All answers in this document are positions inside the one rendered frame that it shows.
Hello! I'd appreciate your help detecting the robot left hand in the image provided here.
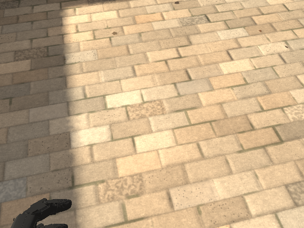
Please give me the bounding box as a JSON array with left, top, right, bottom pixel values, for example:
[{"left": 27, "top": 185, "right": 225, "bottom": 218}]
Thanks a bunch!
[{"left": 10, "top": 198, "right": 72, "bottom": 228}]

